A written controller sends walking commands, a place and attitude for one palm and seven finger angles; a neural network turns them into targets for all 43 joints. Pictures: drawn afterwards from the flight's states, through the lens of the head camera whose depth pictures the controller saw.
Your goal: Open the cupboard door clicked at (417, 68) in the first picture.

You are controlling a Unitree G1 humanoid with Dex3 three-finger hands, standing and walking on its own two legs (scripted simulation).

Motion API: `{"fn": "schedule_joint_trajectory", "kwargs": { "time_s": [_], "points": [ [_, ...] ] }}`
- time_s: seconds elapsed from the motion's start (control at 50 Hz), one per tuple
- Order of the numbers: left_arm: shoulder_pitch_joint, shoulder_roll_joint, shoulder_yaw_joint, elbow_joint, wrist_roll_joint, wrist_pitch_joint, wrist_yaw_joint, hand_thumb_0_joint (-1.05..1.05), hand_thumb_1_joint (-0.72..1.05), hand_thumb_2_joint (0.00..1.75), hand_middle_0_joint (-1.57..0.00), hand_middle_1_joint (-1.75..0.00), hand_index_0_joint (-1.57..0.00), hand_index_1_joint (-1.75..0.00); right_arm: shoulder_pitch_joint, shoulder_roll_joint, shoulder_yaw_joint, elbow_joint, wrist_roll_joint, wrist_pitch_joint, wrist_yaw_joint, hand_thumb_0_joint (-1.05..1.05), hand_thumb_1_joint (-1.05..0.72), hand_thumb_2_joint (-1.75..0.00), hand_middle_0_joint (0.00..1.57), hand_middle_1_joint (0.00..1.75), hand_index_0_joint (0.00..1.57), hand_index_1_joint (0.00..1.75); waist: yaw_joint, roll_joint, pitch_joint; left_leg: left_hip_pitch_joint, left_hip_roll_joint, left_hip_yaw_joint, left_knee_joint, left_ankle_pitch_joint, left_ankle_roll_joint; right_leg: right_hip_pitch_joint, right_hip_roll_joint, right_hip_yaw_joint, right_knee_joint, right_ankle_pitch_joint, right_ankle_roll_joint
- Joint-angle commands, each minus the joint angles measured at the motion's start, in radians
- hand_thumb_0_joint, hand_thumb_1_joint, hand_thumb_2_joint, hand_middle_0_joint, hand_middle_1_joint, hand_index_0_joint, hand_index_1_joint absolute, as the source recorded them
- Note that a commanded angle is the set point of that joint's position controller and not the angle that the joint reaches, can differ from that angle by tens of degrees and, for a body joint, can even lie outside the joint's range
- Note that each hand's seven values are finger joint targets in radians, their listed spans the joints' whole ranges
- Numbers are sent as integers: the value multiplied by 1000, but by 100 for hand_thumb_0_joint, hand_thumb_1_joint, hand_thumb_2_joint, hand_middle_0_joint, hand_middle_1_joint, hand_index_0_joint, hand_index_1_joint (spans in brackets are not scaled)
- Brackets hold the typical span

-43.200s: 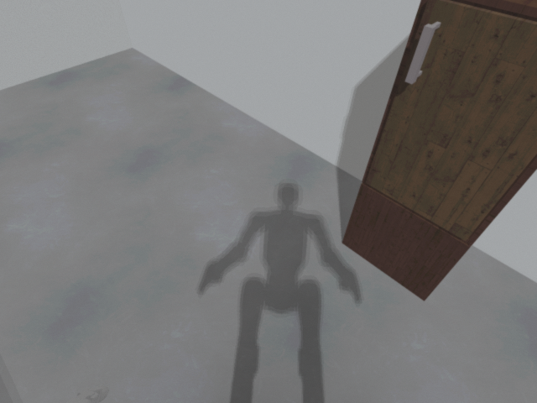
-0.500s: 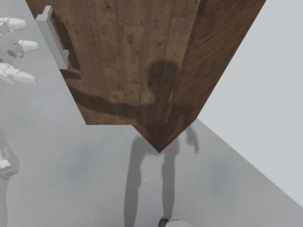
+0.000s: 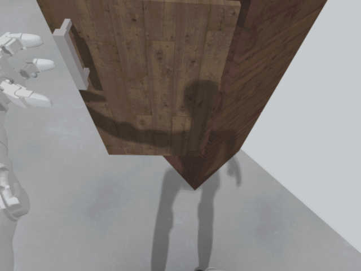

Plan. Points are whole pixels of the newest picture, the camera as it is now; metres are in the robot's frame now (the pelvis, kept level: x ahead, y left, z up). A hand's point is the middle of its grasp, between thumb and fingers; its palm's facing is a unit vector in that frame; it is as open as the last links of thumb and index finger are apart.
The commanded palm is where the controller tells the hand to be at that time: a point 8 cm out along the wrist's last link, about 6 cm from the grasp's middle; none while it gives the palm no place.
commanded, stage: move the hooked fingers beside the handle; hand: left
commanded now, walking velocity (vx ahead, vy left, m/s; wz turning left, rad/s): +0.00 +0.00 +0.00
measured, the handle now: (75, 56) +0.52 +0.21 +0.16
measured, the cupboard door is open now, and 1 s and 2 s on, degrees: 49 49 49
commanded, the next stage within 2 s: slide the fingers in behind the handle in 0.10 s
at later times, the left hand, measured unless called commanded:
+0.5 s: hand (41, 76) +0.46 +0.26 +0.16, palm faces -0.05 -1.00 +0.01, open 14.0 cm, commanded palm +0.44 +0.31 +0.16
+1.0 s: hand (57, 78) +0.46 +0.23 +0.15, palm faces -0.05 -1.00 +0.02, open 14.0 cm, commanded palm +0.44 +0.28 +0.16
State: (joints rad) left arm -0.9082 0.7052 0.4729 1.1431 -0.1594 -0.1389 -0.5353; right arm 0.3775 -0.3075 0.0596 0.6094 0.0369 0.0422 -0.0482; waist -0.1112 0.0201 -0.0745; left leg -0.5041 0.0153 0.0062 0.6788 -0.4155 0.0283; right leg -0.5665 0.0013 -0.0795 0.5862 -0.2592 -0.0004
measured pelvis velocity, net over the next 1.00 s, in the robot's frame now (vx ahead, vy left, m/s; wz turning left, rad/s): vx -0.01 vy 0.00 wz -0.01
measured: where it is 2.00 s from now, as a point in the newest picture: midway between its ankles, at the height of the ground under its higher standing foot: outside the picture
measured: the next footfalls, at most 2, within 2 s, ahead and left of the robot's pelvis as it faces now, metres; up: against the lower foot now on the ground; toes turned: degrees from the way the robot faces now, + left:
none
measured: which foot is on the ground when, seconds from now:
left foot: down 0.00-1.00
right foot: down 0.00-1.00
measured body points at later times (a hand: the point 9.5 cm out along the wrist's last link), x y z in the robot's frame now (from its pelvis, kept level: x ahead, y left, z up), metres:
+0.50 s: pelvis -0.02 +0.00 +0.00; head +0.07 +0.01 +0.44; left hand +0.46 +0.31 +0.16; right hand +0.00 -0.28 -0.11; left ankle -0.06 +0.09 -0.72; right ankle +0.01 -0.12 -0.72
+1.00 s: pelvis -0.01 +0.00 +0.00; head +0.06 +0.01 +0.45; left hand +0.46 +0.29 +0.16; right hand +0.03 -0.26 -0.11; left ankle -0.06 +0.09 -0.72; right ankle +0.01 -0.12 -0.72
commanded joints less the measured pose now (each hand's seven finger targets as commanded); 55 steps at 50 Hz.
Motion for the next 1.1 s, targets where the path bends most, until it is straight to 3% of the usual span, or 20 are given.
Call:
{"fn": "schedule_joint_trajectory", "kwargs": {
  "time_s": [0.0, 0.06, 0.12, 0.18, 0.26, 0.32, 0.34, 0.42, 0.46, 0.5, 0.62, 0.68, 0.72, 0.76, 0.8, 0.88, 0.9, 0.94, 1.0, 1.08],
  "points": [
    [-448, 344, 31, -161, 2, -63, 5, 0, -50, 30, -30, -120, -30, -120, 131, -176, -61, -65, 0, -23, -20, 0, -90, -90, 20, 30, 20, 30, -10, 137, -364, 115, -7, -38, -55, 526, -14, 242, 11, 50, 18, 407, -26],
    [-467, 395, 61, -162, 3, -87, 5, 0, -50, 30, -30, -120, -30, -120, 134, -182, -61, -71, 0, -24, -23, 0, -90, -90, 20, 30, 20, 30, -12, 84, -378, 86, -6, -38, -54, 475, -6, 267, 11, 59, 18, 400, -22],
    [-477, 428, 91, -211, -8, -118, -9, 0, -50, 30, -30, -120, -30, -120, 132, -182, -63, -83, 0, -20, -25, 0, -90, -90, 20, 30, 20, 30, 5, 128, -464, 126, -7, -39, -47, 536, -11, 303, 11, 61, 32, 442, -26],
    [-440, 370, 55, -191, -22, -114, -26, 0, -50, 30, -30, -120, -30, -120, 134, -180, -65, -82, 2, -17, -23, 0, -90, -90, 20, 30, 20, 30, -2, 125, -434, 144, -1, -38, -47, 570, -13, 271, 14, 54, 23, 432, -25],
    [-437, 325, 12, -132, -21, -66, -31, 0, -50, 30, -30, -120, -30, -120, 132, -188, -63, -73, 7, -21, -23, 0, -90, -90, 20, 30, 20, 30, -23, 75, -331, 81, -3, -36, -71, 412, 1, 214, 13, 49, -2, 330, -19],
    [-496, 320, 3, -192, -20, -76, -21, 0, -50, 30, -30, -120, -30, -120, 136, -183, -65, -70, 2, -30, -26, 0, -90, -90, 20, 30, 20, 30, -24, 145, -381, 127, -5, -41, -69, 425, -5, 211, 13, 52, -1, 317, -25],
    [-474, 346, 33, -191, -18, -82, -11, 0, -50, 30, -30, -120, -30, -120, 143, -185, -65, -70, -1, -32, -26, 0, -90, -90, 20, 30, 20, 30, -13, 111, -390, 120, -3, -46, -68, 432, -6, 223, 14, 48, 3, 317, -27],
    [-495, 314, 11, -170, -26, -97, 4, 0, -50, 30, -30, -120, -30, -120, 140, -181, -59, -62, -1, -36, -27, 0, -90, -90, 20, 30, 20, 30, -30, 90, -353, 89, -1, -44, -73, 386, -5, 214, 15, 50, 0, 296, -24],
    [-498, 305, 2, -171, -17, -96, 15, 0, -50, 30, -30, -120, -30, -120, 140, -181, -60, -61, 0, -42, -26, 0, -90, -90, 20, 30, 20, 30, -28, 111, -347, 94, 0, -45, -77, 375, -5, 201, 14, 50, -2, 278, -26],
    [-509, 331, 23, -204, -7, -102, 28, 0, -50, 30, -30, -120, -30, -120, 146, -178, -63, -60, -3, -45, -26, 0, -90, -90, 20, 30, 20, 30, -15, 163, -400, 141, 1, -51, -70, 442, -16, 203, 15, 47, 6, 300, -30],
    [-431, 325, 53, -225, -20, -99, 43, 0, -50, 30, -30, -120, -30, -120, 141, -174, -67, -76, -4, -45, -15, 0, -90, -90, 20, 30, 20, 30, 10, 103, -422, 128, 6, -43, -67, 511, -17, 264, 16, 48, 17, 376, -28],
    [-425, 247, -3, -248, -21, -92, 54, 0, -50, 30, -30, -120, -30, -120, 137, -168, -70, -82, -3, -47, -12, 0, -90, -90, 20, 30, 20, 30, 0, 118, -388, 160, 12, -43, -70, 547, -20, 225, 19, 38, 10, 359, -29],
    [-403, 256, 17, -259, -20, -85, 64, 0, -50, 30, -30, -120, -30, -120, 138, -169, -73, -78, -4, -49, -9, 0, -90, -90, 20, 30, 20, 30, 7, 96, -397, 163, 13, -45, -70, 555, -21, 235, 20, 40, 9, 370, -26],
    [-396, 218, -2, -275, -32, -78, 67, 0, -50, 30, -30, -120, -30, -120, 132, -166, -73, -82, -3, -51, -6, 0, -90, -90, 20, 30, 20, 30, 4, 84, -390, 159, 12, -40, -73, 550, -18, 248, 20, 41, 7, 383, -26],
    [-392, 231, 15, -317, -39, -82, 72, 0, -50, 30, -30, -120, -30, -120, 129, -165, -75, -82, -2, -53, -6, 0, -90, -90, 20, 30, 20, 30, 14, 115, -411, 187, 14, -43, -71, 596, -24, 254, 20, 41, 10, 401, -30],
    [-414, 123, -67, -351, -44, -74, 87, 0, -50, 30, -30, -120, -30, -120, 115, -156, -75, -79, -1, -63, -6, 0, -90, -90, 20, 30, 20, 30, -7, 136, -380, 223, 17, -42, -71, 606, -26, 211, 22, 35, -1, 373, -29],
    [-402, 163, -26, -324, -42, -68, 97, 0, -50, 30, -30, -120, -30, -120, 118, -159, -76, -69, -3, -64, -7, 0, -90, -90, 20, 30, 20, 30, 0, 94, -368, 197, 16, -44, -73, 572, -23, 223, 21, 36, -2, 371, -27],
    [-437, 156, -36, -285, -36, -61, 110, 0, -50, 30, -30, -120, -30, -120, 114, -158, -70, -63, -1, -65, -10, 0, -90, -90, 20, 30, 20, 30, -13, 51, -322, 143, 11, -43, -90, 487, -16, 233, 18, 33, -5, 349, -28],
    [-474, 122, -67, -315, -19, -71, 130, 0, -50, 30, -30, -120, -30, -120, 106, -149, -69, -64, -4, -76, -13, 0, -90, -90, 20, 30, 20, 30, -6, 146, -360, 190, 6, -46, -85, 519, -22, 221, 14, 36, 1, 344, -33],
    [-463, 103, -69, -326, -26, -100, 150, 0, -50, 30, -30, -120, -30, -120, 111, -148, -71, -59, -8, -84, -12, 0, -90, -90, 20, 30, 20, 30, -9, 69, -410, 205, 10, -45, -73, 561, -21, 258, 17, 37, 6, 387, -29]
  ]
}}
